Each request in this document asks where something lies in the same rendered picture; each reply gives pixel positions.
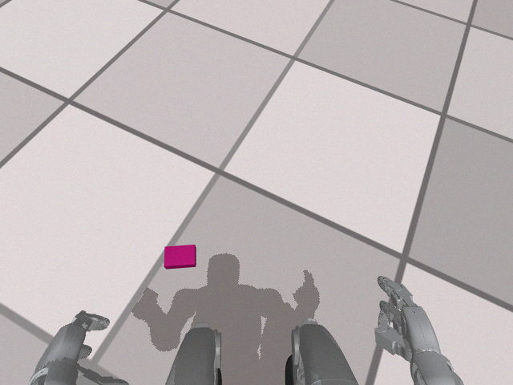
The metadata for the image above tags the right robot arm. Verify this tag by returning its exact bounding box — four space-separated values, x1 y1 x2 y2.
410 351 464 385

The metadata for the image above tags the left robot hand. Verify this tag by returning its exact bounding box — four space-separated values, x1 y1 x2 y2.
34 310 129 385

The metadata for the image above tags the right robot hand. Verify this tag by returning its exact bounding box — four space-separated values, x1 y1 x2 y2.
374 276 441 362

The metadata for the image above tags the small box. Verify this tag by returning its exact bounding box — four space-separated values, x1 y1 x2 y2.
164 245 196 270

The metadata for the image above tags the left robot arm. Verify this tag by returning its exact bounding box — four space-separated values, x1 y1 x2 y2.
28 362 79 385

